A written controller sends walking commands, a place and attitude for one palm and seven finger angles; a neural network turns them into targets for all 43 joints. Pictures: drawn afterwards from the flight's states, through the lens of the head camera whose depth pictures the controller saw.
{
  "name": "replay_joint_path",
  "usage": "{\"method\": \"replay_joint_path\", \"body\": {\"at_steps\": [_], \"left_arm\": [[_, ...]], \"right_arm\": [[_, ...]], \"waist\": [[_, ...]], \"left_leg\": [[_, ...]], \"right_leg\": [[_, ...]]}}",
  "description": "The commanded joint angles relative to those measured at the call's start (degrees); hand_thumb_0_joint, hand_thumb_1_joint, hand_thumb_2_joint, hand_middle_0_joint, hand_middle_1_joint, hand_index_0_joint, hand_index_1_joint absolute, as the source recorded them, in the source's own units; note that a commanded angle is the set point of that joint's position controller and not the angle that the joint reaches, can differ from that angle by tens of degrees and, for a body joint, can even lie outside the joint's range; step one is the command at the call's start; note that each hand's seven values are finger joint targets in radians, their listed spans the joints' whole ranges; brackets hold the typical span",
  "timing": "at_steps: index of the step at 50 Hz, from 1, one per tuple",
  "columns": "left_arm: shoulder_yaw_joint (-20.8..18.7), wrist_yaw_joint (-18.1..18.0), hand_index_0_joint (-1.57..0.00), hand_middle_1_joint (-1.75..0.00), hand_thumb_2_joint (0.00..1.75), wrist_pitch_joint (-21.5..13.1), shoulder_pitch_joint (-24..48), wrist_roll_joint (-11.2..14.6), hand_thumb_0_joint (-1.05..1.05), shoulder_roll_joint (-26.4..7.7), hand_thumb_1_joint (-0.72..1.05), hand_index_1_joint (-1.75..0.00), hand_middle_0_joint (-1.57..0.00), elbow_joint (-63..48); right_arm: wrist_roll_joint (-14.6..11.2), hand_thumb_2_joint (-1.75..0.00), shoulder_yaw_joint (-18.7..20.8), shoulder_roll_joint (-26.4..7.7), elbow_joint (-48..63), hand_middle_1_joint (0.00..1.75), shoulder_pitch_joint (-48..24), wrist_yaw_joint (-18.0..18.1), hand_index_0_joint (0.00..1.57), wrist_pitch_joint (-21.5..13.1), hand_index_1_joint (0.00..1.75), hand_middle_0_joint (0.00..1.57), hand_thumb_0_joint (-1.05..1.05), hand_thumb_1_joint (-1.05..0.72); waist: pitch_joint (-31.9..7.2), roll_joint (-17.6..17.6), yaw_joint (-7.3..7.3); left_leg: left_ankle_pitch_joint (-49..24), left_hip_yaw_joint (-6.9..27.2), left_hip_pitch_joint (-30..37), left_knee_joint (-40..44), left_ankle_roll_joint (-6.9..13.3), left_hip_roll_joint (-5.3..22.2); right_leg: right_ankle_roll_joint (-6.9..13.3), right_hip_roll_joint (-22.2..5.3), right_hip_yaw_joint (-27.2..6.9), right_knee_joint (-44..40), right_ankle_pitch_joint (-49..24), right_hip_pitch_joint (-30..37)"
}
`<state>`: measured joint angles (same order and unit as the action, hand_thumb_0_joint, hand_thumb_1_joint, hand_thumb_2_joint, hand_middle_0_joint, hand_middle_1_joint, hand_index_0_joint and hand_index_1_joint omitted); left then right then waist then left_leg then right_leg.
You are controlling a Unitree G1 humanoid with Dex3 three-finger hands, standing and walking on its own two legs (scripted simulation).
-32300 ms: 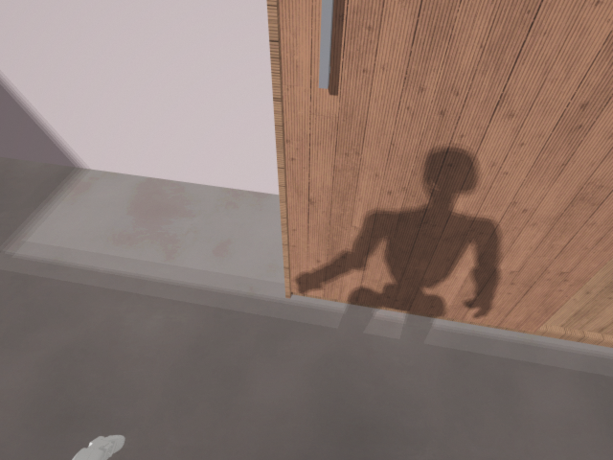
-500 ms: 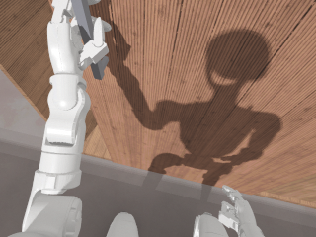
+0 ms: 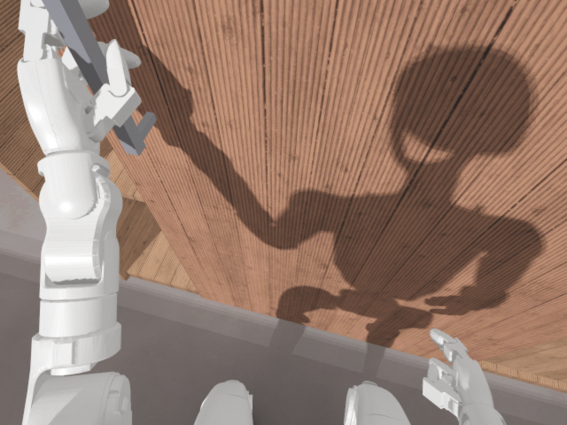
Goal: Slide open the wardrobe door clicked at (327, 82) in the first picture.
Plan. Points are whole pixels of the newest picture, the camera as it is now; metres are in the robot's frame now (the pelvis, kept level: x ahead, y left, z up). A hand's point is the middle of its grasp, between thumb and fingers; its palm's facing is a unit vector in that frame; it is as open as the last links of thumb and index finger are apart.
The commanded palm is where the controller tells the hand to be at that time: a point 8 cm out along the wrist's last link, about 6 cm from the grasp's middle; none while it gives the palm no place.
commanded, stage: step sideways, sliding the door along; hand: left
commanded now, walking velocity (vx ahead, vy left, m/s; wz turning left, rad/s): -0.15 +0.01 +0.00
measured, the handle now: (101, 47) +0.39 +0.27 +0.25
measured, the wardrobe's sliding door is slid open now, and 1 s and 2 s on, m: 0.30 0.47 0.47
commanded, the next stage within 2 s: stop walking and hold the door there in 1.04 s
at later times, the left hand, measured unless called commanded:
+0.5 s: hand (253, 124) +0.35 +0.11 +0.23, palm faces +0.22 -0.97 -0.01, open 6.6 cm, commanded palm +0.32 +0.09 +0.21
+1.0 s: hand (294, 126) +0.35 +0.07 +0.23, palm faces +0.40 -0.91 -0.05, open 6.6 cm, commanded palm +0.32 +0.05 +0.21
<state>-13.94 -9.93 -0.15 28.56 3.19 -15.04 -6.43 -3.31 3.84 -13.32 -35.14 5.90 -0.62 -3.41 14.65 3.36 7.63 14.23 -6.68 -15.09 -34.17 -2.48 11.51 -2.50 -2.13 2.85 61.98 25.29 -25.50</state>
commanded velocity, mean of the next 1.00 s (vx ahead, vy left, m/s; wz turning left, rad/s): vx -0.14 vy -0.20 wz -0.09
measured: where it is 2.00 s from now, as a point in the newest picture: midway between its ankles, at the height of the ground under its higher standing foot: outside the picture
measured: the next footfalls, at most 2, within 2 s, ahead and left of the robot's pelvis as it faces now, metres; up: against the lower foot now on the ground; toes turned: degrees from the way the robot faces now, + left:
right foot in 0.18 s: +0.07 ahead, -0.20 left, +0.00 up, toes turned -4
right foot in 0.82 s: +0.06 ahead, -0.26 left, +0.00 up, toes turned -5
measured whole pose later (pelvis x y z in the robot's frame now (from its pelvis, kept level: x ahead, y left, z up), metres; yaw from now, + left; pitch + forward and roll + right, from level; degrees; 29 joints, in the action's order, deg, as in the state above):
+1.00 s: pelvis -0.02 -0.14 -0.01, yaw +0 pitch -1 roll -1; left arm -14.4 -12.3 -0.6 24.0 3.6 -13.7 -9.8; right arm -2.8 2.9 -15.3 -34.6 5.2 1.8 -3.0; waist 10.7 3.3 3.5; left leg 11.6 -5.8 -17.6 -35.5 -1.6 6.2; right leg 0.4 -1.5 5.1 37.2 13.0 -20.3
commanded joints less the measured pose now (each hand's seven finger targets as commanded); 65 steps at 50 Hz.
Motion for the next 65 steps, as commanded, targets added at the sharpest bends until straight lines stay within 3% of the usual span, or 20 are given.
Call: {"method": "replay_joint_path", "body": {"at_steps": [1, 7, 11, 13, 15, 17, 18, 19, 37, 40, 42, 43, 46, 48, 50, 57, 58, 59, 62, 65], "left_arm": [[20.5, 6.0, -0.45, -1.4, 0.9, -6.3, 23.4, 1.2, 0.0, 4.6, 0.9, -1.4, -0.45, -24.1], [23.3, 5.4, -0.45, -1.4, 0.9, -7.2, 21.6, 0.4, 0.0, 5.6, 0.9, -1.4, -0.45, -25.9], [21.6, 4.3, -0.45, -1.4, 0.9, -8.6, 16.4, -1.2, 0.0, 1.1, 0.9, -1.4, -0.45, -27.8], [24.7, 4.4, -0.45, -1.4, 0.9, -9.8, 15.7, -0.7, 0.0, 5.1, 0.9, -1.4, -0.45, -32.1], [28.5, 4.1, -0.45, -1.4, 0.9, -11.2, 16.7, -0.5, 0.0, 9.2, 0.9, -1.4, -0.45, -36.1], [30.0, 5.2, -0.45, -1.4, 0.9, -12.3, 13.5, 0.0, 0.0, 11.4, 0.9, -1.4, -0.45, -35.5], [31.6, 6.5, -0.45, -1.4, 0.9, -12.5, 13.3, 0.1, 0.0, 12.9, 0.9, -1.4, -0.45, -32.5], [32.4, 7.3, -0.45, -1.4, 0.9, -13.1, 16.7, -0.9, 0.0, 13.7, 0.9, -1.4, -0.45, -36.5], [24.7, 6.9, -0.45, -1.4, 0.9, -10.1, 14.3, 0.3, 0.0, 7.7, 0.9, -1.4, -0.45, -26.5], [21.8, 6.3, -0.45, -1.4, 0.9, -10.2, 16.1, -0.5, 0.0, 3.0, 0.9, -1.4, -0.45, -26.2], [16.5, 4.7, -0.45, -1.4, 0.9, -10.5, 13.8, -0.9, 0.0, -3.0, 0.9, -1.4, -0.45, -24.8], [16.0, 4.8, -0.45, -1.4, 0.9, -10.3, 12.5, 0.1, 0.0, -2.6, 0.9, -1.4, -0.45, -25.1], [16.5, 3.0, -0.45, -1.4, 0.9, -11.4, 14.8, 0.6, 0.0, 0.6, 0.9, -1.4, -0.45, -28.5], [15.8, 3.3, -0.45, -1.4, 0.9, -13.0, 17.1, 1.0, 0.0, -1.0, 0.9, -1.4, -0.45, -28.5], [18.3, 5.2, -0.45, -1.4, 0.9, -12.4, 16.5, 1.8, 0.0, 2.0, 0.9, -1.4, -0.45, -25.7], [17.2, 6.9, -0.45, -1.4, 0.9, -9.8, 24.9, 1.0, 0.0, 1.2, 0.9, -1.4, -0.45, -19.4], [-15.6, 3.9, -0.45, -1.4, 0.9, -8.9, 11.1, -0.8, 0.0, -30.3, 0.9, -1.4, -0.45, 4.1], [-6.8, 5.3, -0.45, -1.4, 0.9, -8.9, 12.6, 0.1, 0.0, -21.7, 0.9, -1.4, -0.45, 0.0], [-6.6, 5.7, -0.45, -1.4, 0.9, -9.9, 14.5, 1.0, 0.0, -21.4, 0.9, -1.4, -0.45, 2.1], [-11.3, 5.0, -0.45, -1.4, 0.9, -9.8, 11.3, -0.6, 0.0, -28.3, 0.9, -1.4, -0.45, 9.6]], "right_arm": [[-0.2, -0.9, 0.8, -5.6, 9.5, 0.3, -3.4, 1.2, 0.2, -6.4, 0.3, 0.2, 0.0, -0.9], [-0.3, -0.9, -1.3, -4.5, 10.2, 0.3, -1.9, 1.5, 0.2, -10.1, 0.3, 0.2, 0.0, -0.9], [0.2, -0.9, -1.5, -2.6, 9.0, 0.3, -2.6, 2.7, 0.2, -9.3, 0.3, 0.2, 0.0, -0.9], [0.2, -0.9, -1.9, -1.7, 8.9, 0.3, -3.8, 3.2, 0.2, -8.6, 0.3, 0.2, 0.0, -0.9], [0.6, -0.9, -2.2, -1.8, 7.9, 0.3, -4.7, 3.5, 0.2, -8.3, 0.3, 0.2, 0.0, -0.9], [0.8, -0.9, 0.4, -5.9, 10.5, 0.3, -4.5, 2.1, 0.2, -7.4, 0.3, 0.2, 0.0, -0.9], [0.2, -0.9, 0.9, -6.8, 11.4, 0.3, -3.7, 0.1, 0.2, -6.8, 0.3, 0.2, 0.0, -0.9], [0.7, -0.9, 0.5, -5.6, 12.4, 0.3, -4.0, -0.8, 0.2, -6.6, 0.3, 0.2, 0.0, -0.9], [0.6, -0.9, -1.1, -4.2, 12.9, 0.3, -4.2, -1.0, 0.2, -5.2, 0.3, 0.2, 0.0, -0.9], [-0.8, -0.9, -1.5, -2.8, 12.0, 0.3, -3.8, -0.4, 0.2, -5.4, 0.3, 0.2, 0.0, -0.9], [-0.4, -0.9, -1.5, -1.3, 11.0, 0.3, -4.5, 1.0, 0.2, -5.2, 0.3, 0.2, 0.0, -0.9], [-0.2, -0.9, -0.3, -2.4, 10.6, 0.3, -4.5, 1.4, 0.2, -5.1, 0.3, 0.2, 0.0, -0.9], [0.4, -0.9, -2.2, -1.2, 8.2, 0.3, -5.2, 2.4, 0.2, -3.7, 0.3, 0.2, 0.0, -0.9], [0.7, -0.9, -0.5, -2.7, 8.5, 0.3, -4.2, 2.8, 0.2, -2.0, 0.3, 0.2, 0.0, -0.9], [0.4, -0.9, 1.6, -7.6, 11.1, 0.3, -3.6, 1.3, 0.2, -0.9, 0.3, 0.2, 0.0, -0.9], [0.6, -0.9, 1.6, -7.2, 9.0, 0.3, -2.8, -1.3, 0.2, -1.6, 0.3, 0.2, 0.0, -0.9], [1.3, -0.9, 2.6, -10.5, 4.9, 0.3, 0.7, 0.5, 0.2, 0.3, 0.3, 0.2, 0.0, -0.9], [1.7, -0.9, 1.5, -9.0, 7.3, 0.3, 0.1, 0.4, 0.2, 1.3, 0.3, 0.2, 0.0, -0.9], [0.5, -0.9, 0.1, -8.6, 7.4, 0.3, 0.3, 0.9, 0.2, -0.7, 0.3, 0.2, 0.0, -0.9], [-0.4, -0.9, -0.5, -9.0, 6.8, 0.3, 2.6, 1.7, 0.2, -2.2, 0.3, 0.2, 0.0, -0.9]], "waist": [[-29.9, 17.0, -9.01], [-30.8, 14.1, -8.66], [-32.4, -16.5, -7.21], [-32.3, -20.5, -6.73], [-33.6, -13.9, -8.7], [-38.9, -0.1, -8.22], [-39.9, 1.7, -7.88], [-37.3, 5.4, -9.07], [-29.2, 13.2, -8.37], [-30.9, 2.2, -8.42], [-32.6, -13.8, -6.83], [-33.6, -21.8, -5.49], [-34.1, -10.8, -8.15], [-36.8, -9.1, -9.45], [-38.9, 9.7, -7.97], [-30.7, 13.2, -8.27], [-31.0, 14.7, -6.47], [-29.9, 16.4, -6.36], [-28.7, 22.2, -7.48], [-28.8, 10.8, -6.79]], "left_leg": [[-31.3, 1.1, 17.2, 10.5, 7.7, 9.1], [-34.1, 0.4, 19.9, 0.2, 4.4, 4.8], [11.9, 1.8, -4.5, -15.9, -0.6, -9.2], [19.3, 7.1, -8.8, -16.8, 1.3, -9.5], [2.9, 4.7, -0.4, 1.3, 1.8, -7.3], [-57.9, 14.0, 26.9, 4.8, 7.8, 9.0], [-68.8, 14.0, 31.0, 4.2, 10.5, 14.0], [-67.2, 14.5, 28.0, 4.8, 11.4, 14.0], [-43.1, 3.0, 20.3, 4.7, 6.2, 13.2], [-22.1, -0.2, 13.3, -6.1, 1.8, 3.5], [20.1, 0.9, -6.1, -20.9, 0.4, -6.8], [25.8, 5.3, -8.6, -27.7, -0.8, -7.9], [16.1, 4.8, -6.9, -6.9, -0.8, -6.6], [-11.0, 1.6, 12.1, 7.7, -0.1, -3.1], [-60.8, 22.6, 30.4, 8.7, 11.6, 21.8], [-40.1, 6.5, 22.7, 8.9, 8.8, 14.2], [-39.9, 4.1, 20.5, 10.6, 8.9, 13.5], [-37.9, 4.1, 18.1, 8.5, 8.7, 12.6], [-34.3, -1.6, 16.1, 7.1, 5.6, 9.8], [-22.4, -3.6, 11.7, -4.0, 2.3, 2.3]], "right_leg": [[-0.9, -0.2, 2.9, -6.9, -3.5, 3.6], [-0.7, 1.1, 3.8, -33.9, -17.7, 13.9], [6.4, -15.9, -13.7, -31.1, -82.6, 30.3], [8.5, -17.4, -14.1, -28.0, -81.7, 32.0], [6.4, -12.9, -7.5, -22.1, -72.1, 29.5], [0.3, -2.5, -0.2, -11.8, -26.3, 5.7], [1.8, -1.2, -3.1, -5.3, 2.9, 0.0], [1.5, -0.3, -3.5, -0.2, 9.3, -2.7], [0.4, 2.7, 1.3, -25.7, -8.9, 10.0], [0.7, -1.7, -0.6, -39.5, -40.1, 19.8], [8.5, -16.1, -14.8, -34.8, -80.5, 29.1], [11.1, -17.9, -18.1, -32.6, -83.2, 29.7], [11.0, -14.9, -10.6, -26.4, -75.8, 32.5], [6.3, -9.5, -4.6, -20.5, -56.6, 19.7], [0.7, -0.9, -3.5, -4.9, 6.0, -2.9], [-0.3, -0.4, -0.9, -0.3, -3.3, -5.1], [-1.3, 1.3, 0.9, -0.5, -2.8, -4.5], [-0.7, 1.4, 1.3, -6.3, -1.7, -2.1], [-0.6, 4.2, 5.6, -19.6, -3.6, 4.9], [-0.3, 3.1, 5.2, -40.7, -22.4, 16.2]]}}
